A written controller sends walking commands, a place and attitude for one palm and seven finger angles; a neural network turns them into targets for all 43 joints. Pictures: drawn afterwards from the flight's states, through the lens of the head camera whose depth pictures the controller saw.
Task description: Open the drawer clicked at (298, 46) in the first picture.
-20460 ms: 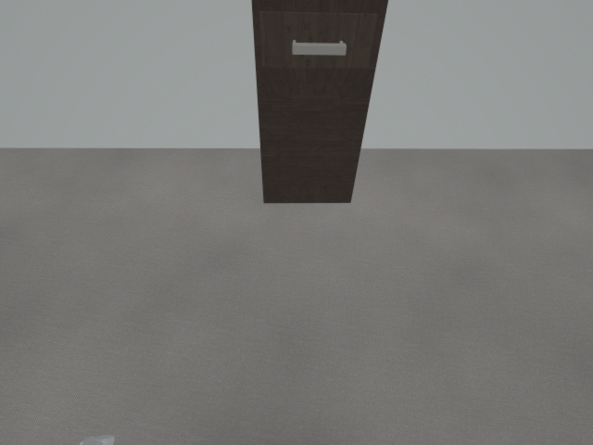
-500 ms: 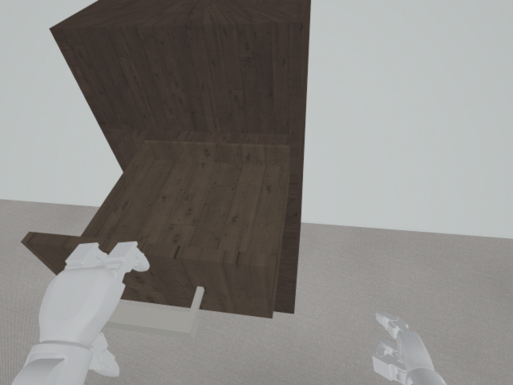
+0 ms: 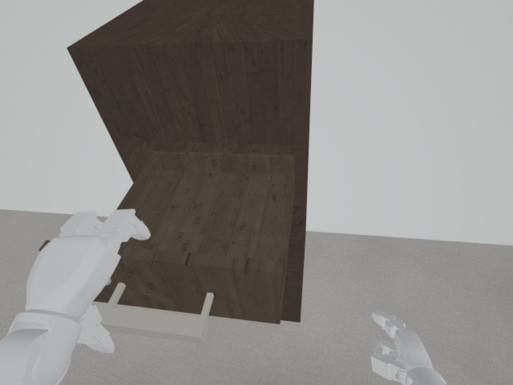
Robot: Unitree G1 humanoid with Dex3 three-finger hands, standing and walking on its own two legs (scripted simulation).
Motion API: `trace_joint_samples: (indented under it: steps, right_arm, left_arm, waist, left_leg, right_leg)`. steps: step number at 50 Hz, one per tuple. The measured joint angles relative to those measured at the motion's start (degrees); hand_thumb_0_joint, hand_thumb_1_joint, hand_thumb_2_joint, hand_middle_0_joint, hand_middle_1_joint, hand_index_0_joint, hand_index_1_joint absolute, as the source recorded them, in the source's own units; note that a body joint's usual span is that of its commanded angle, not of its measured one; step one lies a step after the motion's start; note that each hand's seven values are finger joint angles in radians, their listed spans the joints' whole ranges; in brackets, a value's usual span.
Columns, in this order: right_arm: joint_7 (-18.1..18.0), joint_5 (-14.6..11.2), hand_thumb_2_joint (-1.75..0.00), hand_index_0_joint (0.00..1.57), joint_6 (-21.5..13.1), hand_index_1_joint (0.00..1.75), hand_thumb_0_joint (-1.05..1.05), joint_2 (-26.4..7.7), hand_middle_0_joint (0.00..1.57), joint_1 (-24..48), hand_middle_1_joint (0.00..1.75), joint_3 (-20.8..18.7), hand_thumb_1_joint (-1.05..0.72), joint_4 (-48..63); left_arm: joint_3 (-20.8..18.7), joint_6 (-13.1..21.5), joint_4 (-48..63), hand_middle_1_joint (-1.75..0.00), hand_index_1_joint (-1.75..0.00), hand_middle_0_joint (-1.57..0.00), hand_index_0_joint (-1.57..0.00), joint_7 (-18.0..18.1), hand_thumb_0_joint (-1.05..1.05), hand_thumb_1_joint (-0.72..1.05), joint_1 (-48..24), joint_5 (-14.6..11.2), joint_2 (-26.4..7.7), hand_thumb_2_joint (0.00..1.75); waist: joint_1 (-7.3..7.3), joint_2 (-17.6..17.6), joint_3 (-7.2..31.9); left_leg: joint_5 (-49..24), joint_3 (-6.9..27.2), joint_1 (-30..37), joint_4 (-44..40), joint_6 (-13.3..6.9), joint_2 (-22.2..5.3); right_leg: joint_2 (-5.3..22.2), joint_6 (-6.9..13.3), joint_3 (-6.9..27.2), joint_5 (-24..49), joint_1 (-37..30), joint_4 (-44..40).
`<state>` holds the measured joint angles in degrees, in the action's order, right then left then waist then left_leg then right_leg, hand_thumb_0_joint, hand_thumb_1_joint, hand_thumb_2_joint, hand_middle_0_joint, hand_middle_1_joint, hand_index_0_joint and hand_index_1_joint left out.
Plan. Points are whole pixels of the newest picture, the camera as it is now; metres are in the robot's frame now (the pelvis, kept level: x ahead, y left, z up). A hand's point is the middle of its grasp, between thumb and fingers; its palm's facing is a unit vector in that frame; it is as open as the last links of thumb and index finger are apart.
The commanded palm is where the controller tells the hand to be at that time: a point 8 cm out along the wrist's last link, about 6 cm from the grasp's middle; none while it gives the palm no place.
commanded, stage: lift the hand off the handle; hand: left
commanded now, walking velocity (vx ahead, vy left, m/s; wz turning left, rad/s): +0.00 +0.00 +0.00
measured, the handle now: (157, 309) +0.22 +0.21 +0.00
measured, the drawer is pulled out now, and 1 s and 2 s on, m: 0.30 0.30 0.30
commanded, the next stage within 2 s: draw the hand back to the body in 0.14 s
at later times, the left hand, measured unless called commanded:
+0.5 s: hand (95, 282) +0.19 +0.23 +0.15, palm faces +0.11 -0.07 -0.99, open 13.8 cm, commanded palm +0.15 +0.23 +0.21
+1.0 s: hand (101, 272) +0.19 +0.22 +0.17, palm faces +0.36 -0.79 -0.50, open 13.6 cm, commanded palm +0.14 +0.25 +0.20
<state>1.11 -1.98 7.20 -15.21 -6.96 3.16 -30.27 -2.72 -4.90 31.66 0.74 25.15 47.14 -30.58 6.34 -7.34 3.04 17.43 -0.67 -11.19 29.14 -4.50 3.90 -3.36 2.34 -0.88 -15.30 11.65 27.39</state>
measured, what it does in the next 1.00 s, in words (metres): stands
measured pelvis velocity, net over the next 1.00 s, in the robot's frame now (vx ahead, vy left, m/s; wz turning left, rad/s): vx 0.00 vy -0.01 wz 0.03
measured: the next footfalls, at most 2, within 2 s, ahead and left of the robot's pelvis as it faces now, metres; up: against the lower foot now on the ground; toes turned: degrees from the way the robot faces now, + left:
none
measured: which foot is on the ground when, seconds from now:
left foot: down 0.00-1.00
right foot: down 0.00-1.00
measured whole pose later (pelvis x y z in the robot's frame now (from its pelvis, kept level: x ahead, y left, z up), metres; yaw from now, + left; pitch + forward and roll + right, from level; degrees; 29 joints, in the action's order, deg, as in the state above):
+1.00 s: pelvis +0.00 -0.01 +0.00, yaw +1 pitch -2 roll -1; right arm -3.0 -1.9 -4.3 -12.4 -10.7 2.4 -31.9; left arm -14.7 6.4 29.9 5.0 28.8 1.4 -21.0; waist 3.7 -4.4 -0.2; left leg 18.0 0.9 -9.3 29.4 -3.8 3.8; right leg -3.5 3.0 -2.4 -16.3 9.3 27.4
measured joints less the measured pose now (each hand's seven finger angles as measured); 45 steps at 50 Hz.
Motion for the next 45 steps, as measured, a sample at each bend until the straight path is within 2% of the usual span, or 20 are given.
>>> trace_joint_samples:
  steps: [12,17,21,26,32,37,43,45]
  right_arm:
    - [0.72,-0.37,-0.9,0.2,0.03,0.3,0.01,0.03,0.2,0.75,0.3,0.27,-0.91,0.62]
    - [0.48,-0.1,-0.9,0.2,-0.32,0.3,0.01,0.19,0.2,0.19,0.3,0.58,-0.91,1.27]
    - [0.33,-0.1,-0.9,0.2,-0.38,0.3,0.01,0.26,0.2,-0.07,0.3,0.58,-0.91,0.94]
    - [0.12,-0.33,-0.9,0.2,-0.55,0.3,0.01,-0.09,0.2,-0.55,0.3,0.29,-0.91,0.66]
    - [-0.68,-0.16,-0.9,0.2,-1.18,0.3,0.01,-0.89,0.2,-1.33,0.3,-0.2,-0.91,0.93]
    - [-0.88,-0.04,-0.9,0.2,-1.37,0.3,0.01,-1.17,0.2,-1.69,0.3,-0.72,-0.91,1.16]
    - [-0.77,-0.31,-0.9,0.2,-1.35,0.3,0.01,-1.03,0.2,-1.57,0.3,-1.18,-0.91,1.04]
    - [-1.62,-0.49,-0.9,0.2,-3.99,0.3,0.01,-0.32,0.2,-1.25,0.3,-1.47,-0.91,0.55]
  left_arm:
    - [-0.81,-0.81,0.82,-1.2,-1.2,-0.31,-0.32,-2.96,0.0,-0.49,-1.56,-1.36,-0.67,0.3]
    - [-0.57,0.51,1.67,-1.2,-1.2,-0.32,-0.32,-2.7,0.0,-0.49,-0.28,-1.12,-0.77,0.3]
    - [-2.36,1.57,1.23,-1.2,-1.2,-0.32,-0.32,-2.07,0.0,-0.49,0.34,-1.62,-2.4,0.3]
    - [-5.46,1.66,-0.17,-1.2,-1.2,-0.32,-0.32,-2.45,0.0,-0.49,1.03,-3.6,-3.77,0.3]
    - [-6.47,3.5,0.0,-1.2,-1.2,-0.32,-0.32,-2.85,0.0,-0.49,2.93,-4.62,-4.23,0.3]
    - [-7.87,5.5,1.17,-1.2,-1.2,-0.32,-0.32,-1.65,0.0,-0.49,5.05,-5.14,-5.46,0.3]
    - [-9.84,5.92,1.05,-1.2,-1.2,-0.32,-0.32,-0.45,0.0,-0.49,6.18,-6.25,-6.03,0.3]
    - [-11.21,7.83,-0.9,-1.2,-1.19,-0.31,-0.32,0.58,-0.01,-0.48,5.21,-23.92,-1.87,0.3]
  waist:
    - [0.2,-0.19,-0.4]
    - [0.28,0.0,-0.22]
    - [0.18,0.19,-0.3]
    - [-0.19,0.36,-0.53]
    - [-0.4,0.6,-0.66]
    - [-0.38,0.81,-0.53]
    - [-0.35,0.8,-0.26]
    - [-1.39,0.59,-2.09]
  left_leg:
    - [-0.62,0.33,0.24,-0.56,0.17,0.07]
    - [-0.21,0.3,-0.35,0.15,0.38,-0.26]
    - [0.12,0.45,-0.5,0.66,0.61,-0.52]
    - [0.24,0.89,-0.65,0.92,0.82,-0.69]
    - [0.51,1.15,-1.27,1.44,0.89,-0.8]
    - [0.93,1.11,-1.91,2.12,0.93,-0.96]
    - [1.16,1.15,-2.6,2.65,0.77,-0.81]
    - [1.06,1.45,-1.26,2.36,0.66,-0.56]
  right_leg:
    - [0.1,0.18,-0.34,0.37,-0.25,-0.37]
    - [-0.24,0.44,-0.36,0.24,0.22,-0.05]
    - [-0.5,0.69,-0.52,0.05,0.22,0.15]
    - [-0.67,0.88,-0.96,0.03,0.08,-0.03]
    - [-0.79,0.95,-1.24,-0.09,0.47,0.08]
    - [-0.94,0.98,-1.23,-0.3,0.99,0.44]
    - [-0.79,0.79,-1.31,-0.6,1.66,0.98]
    - [-0.55,0.73,-1.58,-0.63,0.26,0.78]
